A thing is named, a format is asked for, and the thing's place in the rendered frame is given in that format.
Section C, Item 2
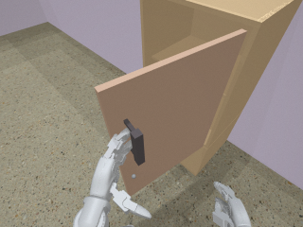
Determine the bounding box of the left robot forearm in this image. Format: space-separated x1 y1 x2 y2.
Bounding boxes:
73 196 112 227

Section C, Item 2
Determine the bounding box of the left robot hand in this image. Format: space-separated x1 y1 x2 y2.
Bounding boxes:
89 128 152 219

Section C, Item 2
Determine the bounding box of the handle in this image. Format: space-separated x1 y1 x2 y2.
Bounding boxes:
123 119 145 166

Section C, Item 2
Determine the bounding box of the right robot hand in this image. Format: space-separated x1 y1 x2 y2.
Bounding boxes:
212 181 252 227

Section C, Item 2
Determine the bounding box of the cupboard door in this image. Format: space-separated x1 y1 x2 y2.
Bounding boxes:
94 29 247 196

